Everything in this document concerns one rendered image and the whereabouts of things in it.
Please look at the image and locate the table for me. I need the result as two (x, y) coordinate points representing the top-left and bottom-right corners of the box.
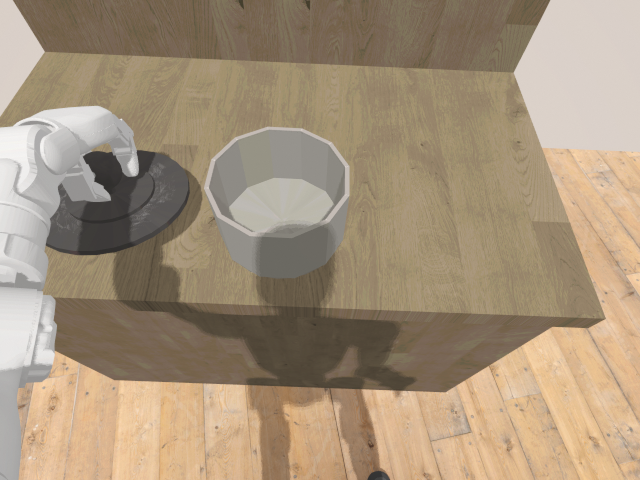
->
(0, 0), (606, 392)

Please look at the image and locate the knob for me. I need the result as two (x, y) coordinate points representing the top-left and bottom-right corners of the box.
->
(83, 151), (122, 190)

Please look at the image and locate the left robot upper arm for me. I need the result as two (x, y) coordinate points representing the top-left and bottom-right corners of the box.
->
(0, 287), (57, 480)

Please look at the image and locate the robot left hand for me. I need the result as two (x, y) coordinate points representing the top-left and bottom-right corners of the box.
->
(31, 106), (139, 202)

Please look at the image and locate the lid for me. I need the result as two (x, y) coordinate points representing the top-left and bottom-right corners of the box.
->
(46, 150), (190, 255)

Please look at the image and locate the robot left forearm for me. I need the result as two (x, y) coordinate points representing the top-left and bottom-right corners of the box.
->
(0, 116), (80, 291)

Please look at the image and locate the pot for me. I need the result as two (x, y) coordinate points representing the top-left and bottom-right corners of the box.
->
(204, 127), (349, 279)

